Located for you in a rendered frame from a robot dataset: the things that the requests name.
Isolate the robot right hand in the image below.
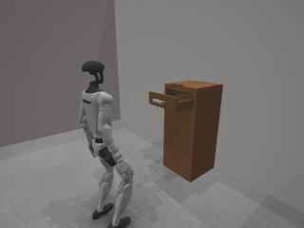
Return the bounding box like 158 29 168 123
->
116 159 134 182

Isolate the robot left hand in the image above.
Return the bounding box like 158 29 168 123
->
87 142 96 159

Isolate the robot left shin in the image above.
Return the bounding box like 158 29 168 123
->
97 172 114 212

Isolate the left robot upper arm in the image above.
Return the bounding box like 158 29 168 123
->
79 90 87 124

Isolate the drawer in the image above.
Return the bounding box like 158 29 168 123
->
149 91 195 113

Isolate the right robot forearm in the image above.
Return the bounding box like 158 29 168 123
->
102 125 124 162

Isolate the handle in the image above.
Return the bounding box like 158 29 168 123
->
171 83 181 87
152 99 166 105

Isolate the right robot upper arm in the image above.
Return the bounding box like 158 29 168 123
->
98 92 113 135

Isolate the cabinet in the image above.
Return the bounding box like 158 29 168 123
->
163 80 223 182

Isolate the robot left foot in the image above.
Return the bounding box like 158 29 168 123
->
92 202 114 220

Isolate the left robot forearm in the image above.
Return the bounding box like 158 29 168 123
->
80 122 95 143

